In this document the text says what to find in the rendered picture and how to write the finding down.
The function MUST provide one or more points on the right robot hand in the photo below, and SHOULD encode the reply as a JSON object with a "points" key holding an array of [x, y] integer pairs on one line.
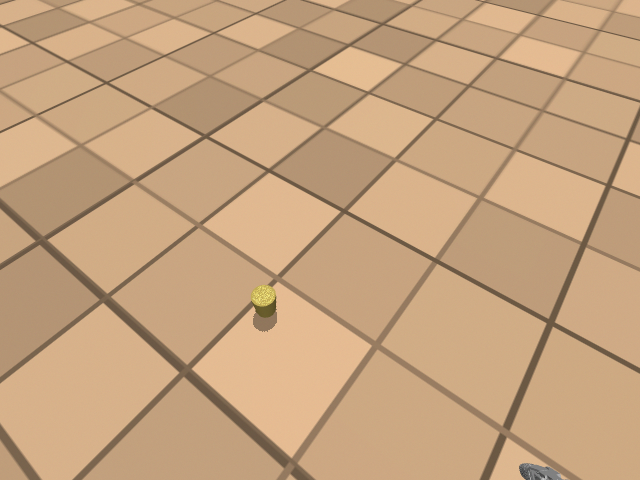
{"points": [[536, 472]]}

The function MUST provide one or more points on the cup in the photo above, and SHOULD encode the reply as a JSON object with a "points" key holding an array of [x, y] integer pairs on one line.
{"points": [[263, 298]]}

